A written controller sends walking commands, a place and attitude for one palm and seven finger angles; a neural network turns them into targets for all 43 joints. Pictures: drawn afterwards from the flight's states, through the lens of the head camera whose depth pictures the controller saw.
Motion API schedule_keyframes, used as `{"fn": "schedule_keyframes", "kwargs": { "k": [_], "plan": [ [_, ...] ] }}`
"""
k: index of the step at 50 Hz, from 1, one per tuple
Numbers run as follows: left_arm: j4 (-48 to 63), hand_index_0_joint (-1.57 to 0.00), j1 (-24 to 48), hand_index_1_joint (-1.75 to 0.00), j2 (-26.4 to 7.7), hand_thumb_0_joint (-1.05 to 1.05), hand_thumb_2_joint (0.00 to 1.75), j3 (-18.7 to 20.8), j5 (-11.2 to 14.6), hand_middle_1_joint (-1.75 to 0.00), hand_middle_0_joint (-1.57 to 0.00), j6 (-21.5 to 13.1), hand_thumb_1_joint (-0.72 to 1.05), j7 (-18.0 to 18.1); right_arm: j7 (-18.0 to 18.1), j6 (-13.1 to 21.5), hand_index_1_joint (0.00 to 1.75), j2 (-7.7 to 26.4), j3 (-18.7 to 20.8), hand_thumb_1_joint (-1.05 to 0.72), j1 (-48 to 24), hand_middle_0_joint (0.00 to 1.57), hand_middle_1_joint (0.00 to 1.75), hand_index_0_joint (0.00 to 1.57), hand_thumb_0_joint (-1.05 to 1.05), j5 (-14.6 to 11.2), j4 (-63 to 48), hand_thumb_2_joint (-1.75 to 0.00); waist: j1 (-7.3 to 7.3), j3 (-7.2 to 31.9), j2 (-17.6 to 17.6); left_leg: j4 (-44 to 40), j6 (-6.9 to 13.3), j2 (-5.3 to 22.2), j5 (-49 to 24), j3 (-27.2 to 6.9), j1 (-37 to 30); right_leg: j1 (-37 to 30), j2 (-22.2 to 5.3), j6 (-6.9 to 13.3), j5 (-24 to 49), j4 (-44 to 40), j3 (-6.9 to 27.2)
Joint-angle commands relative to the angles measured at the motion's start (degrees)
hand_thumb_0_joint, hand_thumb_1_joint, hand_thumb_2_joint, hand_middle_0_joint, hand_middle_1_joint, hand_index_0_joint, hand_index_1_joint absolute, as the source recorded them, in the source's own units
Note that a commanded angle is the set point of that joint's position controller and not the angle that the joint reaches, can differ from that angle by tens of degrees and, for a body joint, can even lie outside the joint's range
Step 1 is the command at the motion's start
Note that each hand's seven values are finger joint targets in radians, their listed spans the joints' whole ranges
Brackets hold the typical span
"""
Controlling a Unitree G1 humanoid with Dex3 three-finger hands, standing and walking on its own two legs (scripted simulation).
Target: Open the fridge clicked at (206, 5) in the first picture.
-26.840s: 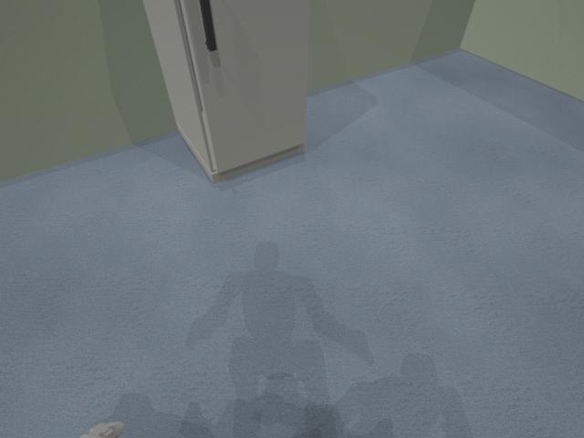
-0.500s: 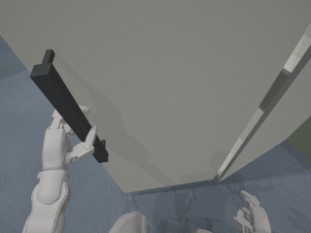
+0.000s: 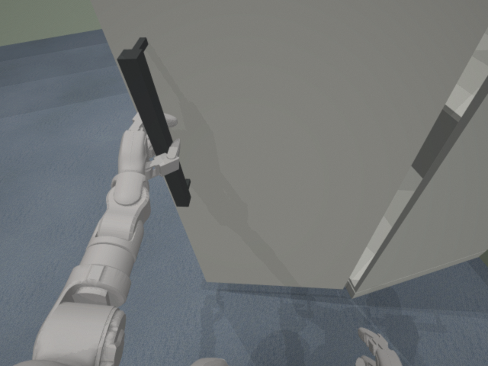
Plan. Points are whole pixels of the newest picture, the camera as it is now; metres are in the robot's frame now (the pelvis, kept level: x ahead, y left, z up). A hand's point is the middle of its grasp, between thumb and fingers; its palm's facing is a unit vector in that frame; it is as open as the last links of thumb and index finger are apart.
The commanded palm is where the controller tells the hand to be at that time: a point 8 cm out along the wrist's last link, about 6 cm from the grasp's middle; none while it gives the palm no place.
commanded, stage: stop walking and hold the door back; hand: left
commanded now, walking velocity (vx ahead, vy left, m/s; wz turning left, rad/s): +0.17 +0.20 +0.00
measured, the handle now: (166, 137) +0.46 +0.19 +0.12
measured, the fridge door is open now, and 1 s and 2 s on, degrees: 70 68 66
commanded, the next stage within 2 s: loosen the grip on the handle in 0.98 s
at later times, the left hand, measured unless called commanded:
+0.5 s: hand (172, 145) +0.43 +0.17 +0.13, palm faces +0.07 -0.99 -0.13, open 6.2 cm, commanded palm +0.40 +0.23 +0.11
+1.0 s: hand (170, 151) +0.42 +0.17 +0.12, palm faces +0.04 -0.99 -0.14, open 6.3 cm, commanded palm +0.40 +0.23 +0.11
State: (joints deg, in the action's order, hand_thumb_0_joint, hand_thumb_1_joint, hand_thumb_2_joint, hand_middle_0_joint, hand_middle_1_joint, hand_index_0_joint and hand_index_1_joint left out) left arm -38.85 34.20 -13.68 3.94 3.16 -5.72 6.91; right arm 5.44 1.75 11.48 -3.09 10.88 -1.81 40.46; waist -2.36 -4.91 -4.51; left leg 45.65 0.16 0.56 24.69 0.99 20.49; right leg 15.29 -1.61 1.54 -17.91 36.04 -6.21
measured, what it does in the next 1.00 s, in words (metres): steps on the spot: left foot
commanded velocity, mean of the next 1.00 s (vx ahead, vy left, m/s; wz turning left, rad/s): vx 0.03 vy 0.02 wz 0.00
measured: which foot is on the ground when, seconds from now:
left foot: up 0.00-0.32, down 0.34-1.00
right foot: down 0.00-1.00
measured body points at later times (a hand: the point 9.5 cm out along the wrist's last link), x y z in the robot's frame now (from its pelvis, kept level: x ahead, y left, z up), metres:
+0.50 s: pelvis -0.02 +0.05 +0.01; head +0.02 +0.04 +0.46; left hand +0.42 +0.22 +0.13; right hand +0.04 -0.22 -0.11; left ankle +0.02 +0.16 -0.72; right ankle -0.02 -0.07 -0.71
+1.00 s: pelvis -0.03 +0.06 +0.01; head +0.01 +0.05 +0.46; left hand +0.41 +0.23 +0.13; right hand +0.07 -0.21 -0.11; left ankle +0.01 +0.17 -0.72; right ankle -0.02 -0.06 -0.72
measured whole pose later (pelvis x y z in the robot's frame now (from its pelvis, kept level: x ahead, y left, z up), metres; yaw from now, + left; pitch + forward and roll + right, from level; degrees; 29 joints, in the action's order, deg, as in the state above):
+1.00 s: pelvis -0.03 +0.06 +0.01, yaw -5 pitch +0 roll -1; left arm -46.3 39.4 -14.8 6.9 3.0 -10.9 4.4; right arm 6.0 3.6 14.1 -1.4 13.3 -1.4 40.6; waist 1.2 -4.5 -1.0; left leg 32.9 0.3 3.5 14.7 5.6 18.2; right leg 16.1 -0.7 -0.2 -14.9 31.0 -2.9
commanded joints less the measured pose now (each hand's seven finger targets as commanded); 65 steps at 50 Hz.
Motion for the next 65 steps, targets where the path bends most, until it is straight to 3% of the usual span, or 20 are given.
{"fn": "schedule_keyframes", "kwargs": {
  "k": [1,5,14,16,18,20,24,28,31,34,38,52,53,54,55,56,57,58,60,65],
  "plan": [
    [1.84,-0.45,30.74,-1.4,-17.11,0.0,0.9,7.14,-1.13,-1.4,-0.45,-3.59,0.9,-0.44,1.11,3.35,0.3,9.59,4.91,-0.9,-1.03,0.2,0.3,0.2,0.0,0.18,-5.25,-0.9,1.37,11.93,15.51,18.78,-1.83,1.88,0.98,-5.17,15.76,-14.87,-20.93,7.88,9.56,-18.1,29.4],
    [-6.04,-0.45,30.31,-1.4,-20.45,0.0,0.9,10.51,-1.53,-1.4,-0.45,-5.68,0.9,-1.16,0.82,3.73,0.3,10.07,4.71,-0.9,1.21,0.2,0.3,0.2,0.0,0.3,-3.95,-0.9,1.75,14.35,15.22,9.89,-1.84,1.56,-3.52,0.28,10.2,-13.45,-15.95,4.99,15.82,-15.66,14.33],
    [-2.94,-0.45,30.59,-1.4,-20.03,0.0,0.9,12.23,-1.28,-1.4,-0.45,-8.24,0.9,-1.45,0.9,5.35,0.3,11.03,6.15,-0.9,3.55,0.2,0.3,0.2,0.0,0.8,-4.05,-0.9,2.63,17.48,15.75,-17.51,-1.57,0.0,-12.05,7.47,-8.86,-8.25,-11.85,3.03,5.4,-12.25,9.19],
    [-0.5,-0.45,30.04,-1.4,-19.15,0.0,0.9,12.02,-1.07,-1.4,-0.45,-9.21,0.9,-2.05,0.89,5.29,0.3,12.85,7.06,-0.9,3.9,0.2,0.3,0.2,0.0,0.78,-4.62,-0.9,2.86,18.3,7.22,-22.97,-0.08,4.17,-15.7,2.23,-14.45,-4.19,-7.5,0.31,5.39,-4.82,6.78],
    [2.87,-0.45,29.49,-1.4,-12.88,0.0,0.9,7.31,0.05,-1.4,-0.45,-9.95,0.9,-3.18,0.14,4.8,0.3,13.4,6.85,-0.9,2.75,0.2,0.3,0.2,0.0,-0.03,-7.1,-0.9,2.55,18.21,-7.29,-25.45,7.44,17.14,-24.66,-14.91,-17.82,5.03,0.61,-2.99,-4.68,5.88,2.07],
    [4.32,-0.45,29.57,-1.4,-12.81,0.0,0.9,7.05,-0.96,-1.4,-0.45,-9.98,0.9,-3.46,0.03,4.83,0.3,10.57,5.45,-0.9,1.2,0.2,0.3,0.2,0.0,0.95,-6.81,-0.9,3.03,15.95,-10.57,-28.32,10.59,19.51,-20.88,-14.91,-12.84,6.42,-0.3,-2.88,-12.57,12.01,4.12],
    [7.4,-0.45,25.94,-1.4,-16.26,0.0,0.9,9.07,-1.68,-1.4,-0.45,-9.97,0.9,-2.82,0.01,4.95,0.3,12.32,5.84,-0.9,3.79,0.2,0.3,0.2,0.0,0.61,-5.64,-0.9,2.37,19.2,-5.78,-15.4,5.03,13.35,-35.62,-2.04,-15.1,-2.7,-0.29,-2.41,3.31,-5.97,2.44],
    [4.34,-0.45,22.3,-1.4,-18.09,0.0,0.9,9.68,-2.43,-1.4,-0.45,-8.52,0.9,-2.45,0.53,4.61,0.3,10.42,4.97,-0.9,4.03,0.2,0.3,0.2,0.0,0.64,-6.12,-0.9,4.05,20.75,6.22,-10.7,-1.27,5.15,-17.55,3.34,-2.67,-16.4,-11.0,1.44,39.09,-8.14,11.93],
    [1.96,-0.45,26.74,-1.4,-20.88,0.0,0.9,12.85,-1.59,-1.4,-0.45,-7.51,0.9,-2.13,0.72,3.96,0.3,9.94,4.64,-0.9,2.07,0.2,0.3,0.2,0.0,0.06,-6.19,-0.9,1.99,18.98,19.53,-6.64,-1.51,3.51,-1.77,0.19,2.63,-16.78,-14.16,3.97,40.78,-8.98,16.15],
    [2.03,-0.45,27.56,-1.4,-17.57,0.0,0.9,9.96,-1.45,-1.4,-0.45,-7.76,0.9,-2.55,1.51,3.91,0.3,9.99,4.06,-0.9,2.84,0.2,0.3,0.2,0.0,0.5,-5.27,-0.9,3.17,20.69,14.22,-17.31,-0.79,4.12,-17.81,0.26,-6.81,-12.37,-10.31,1.29,31.56,-5.64,10.11],
    [2.72,-0.45,31.13,-1.4,-12.34,0.0,0.9,5.41,-0.92,-1.4,-0.45,-9.29,0.9,-3.07,1.26,4.07,0.3,10.84,4.06,-0.9,0.99,0.2,0.3,0.2,0.0,0.88,-5.48,-0.9,2.77,20.73,-3.41,-21.65,4.98,13.76,-32.43,-9.65,-13.59,-1.97,-0.91,-3.05,5.87,-0.66,4.19],
    [0.74,-0.45,29.78,-1.4,-12.88,0.0,0.9,4.85,-0.64,-1.4,-0.45,-7.72,0.9,-2.45,1.67,3.99,0.3,10.88,4.71,-0.9,2.74,0.2,0.3,0.2,0.0,0.41,-5.06,-0.9,3.3,21.2,5.86,-15.77,0.36,7.54,-23.24,-0.91,-10.49,-4.88,-5.17,-1.32,15.8,-9.63,9.18],
    [0.04,-0.45,29.12,-1.4,-15.23,0.0,0.9,6.33,-0.61,-1.4,-0.45,-7.73,0.9,-2.19,1.95,3.8,0.3,11.44,4.82,-0.9,2.72,0.2,0.3,0.2,0.0,0.34,-4.75,-0.9,3.26,20.56,4.52,-16.37,0.51,7.68,-23.43,-1.5,-9.81,-4.93,-4.89,-1.41,14.73,-9.64,8.78],
    [10.37,-0.45,57.79,-1.4,-41.11,0.0,0.9,23.94,-7.89,-1.4,-0.45,-9.41,0.9,-3.16,-0.37,5.68,0.3,11.56,9.91,-0.9,5.62,0.2,0.3,0.2,0.0,1.28,-7.44,-0.9,1.14,18.1,14.8,-14.22,2.15,6.05,-20.1,2.19,-9.35,-6.09,-4.25,-2.48,23.8,-15.19,13.67],
    [-11.64,-0.45,49.05,-1.4,-20.39,0.0,0.84,11.29,-6.09,-1.4,-0.45,-4.61,0.78,-6.07,-1.47,8.93,0.3,11.69,6.11,-0.9,3.54,0.2,0.3,0.2,0.0,1.09,-5.76,-0.9,9.05,34.63,18.14,-20.63,2.69,-0.93,-30.38,2.11,-8.33,-8.29,1.16,0.54,34.98,-3.25,5.3],
    [-13.3,-0.45,39.81,-1.4,-18.67,0.0,0.78,16.74,-2.91,-1.4,-0.45,-4.25,0.66,-5.89,-1.43,8.45,0.3,12.48,7.46,-0.9,7.95,0.2,0.3,0.2,0.0,-0.58,-2.78,-0.9,7.51,30.52,14.85,-15.84,1.67,-0.25,-30.73,1.01,-9.42,-0.28,0.92,-0.11,28.1,-2.97,2.6],
    [-9.86,-0.45,37.34,-1.4,-10.52,0.0,0.73,10.26,-1.79,-1.4,-0.45,-5.18,0.54,-7.45,-1.93,7.23,0.3,11.56,6.58,-0.9,8.18,0.2,0.3,0.2,0.0,0.14,-3.58,-0.9,7.17,31.55,12.13,-16.25,0.44,0.8,-29.78,-0.4,-11.14,2.36,1.44,-0.96,22.64,-3.35,2.54],
    [-12.13,-0.45,35.88,-1.4,-13.29,0.0,0.67,13.99,-0.8,-1.4,-0.45,-6.31,0.42,-7.44,-2.15,7.13,0.3,12.0,6.75,-0.9,7.53,0.2,0.3,0.2,0.0,0.03,-3.14,-0.9,5.44,29.44,-3.04,-15.31,-0.6,0.73,-27.45,0.55,-15.04,6.0,0.71,-0.42,16.71,-4.85,3.38],
    [-7.27,-0.45,39.08,-1.4,-17.82,0.0,0.55,14.63,-1.31,-1.4,-0.45,-10.05,0.17,-6.12,-3.24,7.49,0.3,11.97,6.05,-0.9,5.86,0.2,0.3,0.2,0.0,1.27,-4.21,-0.9,5.5,25.51,-7.59,-15.37,-0.27,-0.02,-16.31,0.56,-12.52,8.73,1.3,0.34,8.79,-6.48,4.27],
    [-11.86,-0.44,35.08,-1.38,-14.54,0.0,0.26,8.59,-3.55,-1.38,-0.44,-14.83,-0.43,-5.18,-4.13,8.11,0.3,12.69,6.06,-0.9,6.1,0.2,0.3,0.2,0.0,0.72,-7.0,-0.9,8.14,16.77,11.6,-15.3,1.93,-0.19,-1.36,1.22,0.83,12.02,1.14,-1.02,-5.34,-8.66,6.14]
  ]
}}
